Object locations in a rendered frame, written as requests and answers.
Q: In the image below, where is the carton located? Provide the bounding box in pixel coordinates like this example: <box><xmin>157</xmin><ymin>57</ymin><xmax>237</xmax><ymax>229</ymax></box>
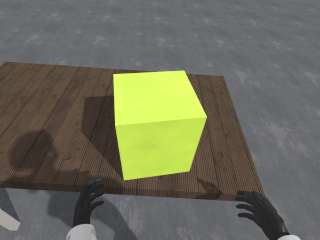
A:
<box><xmin>113</xmin><ymin>70</ymin><xmax>207</xmax><ymax>181</ymax></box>

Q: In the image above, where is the left robot forearm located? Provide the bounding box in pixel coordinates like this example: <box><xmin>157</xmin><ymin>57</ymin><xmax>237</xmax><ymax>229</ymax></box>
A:
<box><xmin>66</xmin><ymin>224</ymin><xmax>97</xmax><ymax>240</ymax></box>

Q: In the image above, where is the left robot hand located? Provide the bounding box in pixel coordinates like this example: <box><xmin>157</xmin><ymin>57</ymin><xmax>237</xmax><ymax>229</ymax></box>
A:
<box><xmin>72</xmin><ymin>177</ymin><xmax>104</xmax><ymax>228</ymax></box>

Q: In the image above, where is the right robot hand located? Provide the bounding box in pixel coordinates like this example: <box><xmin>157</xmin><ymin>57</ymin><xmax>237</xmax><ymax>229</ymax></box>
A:
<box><xmin>235</xmin><ymin>190</ymin><xmax>290</xmax><ymax>240</ymax></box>

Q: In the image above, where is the table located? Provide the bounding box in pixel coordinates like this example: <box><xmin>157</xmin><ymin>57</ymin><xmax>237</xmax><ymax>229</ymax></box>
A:
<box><xmin>0</xmin><ymin>61</ymin><xmax>265</xmax><ymax>231</ymax></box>

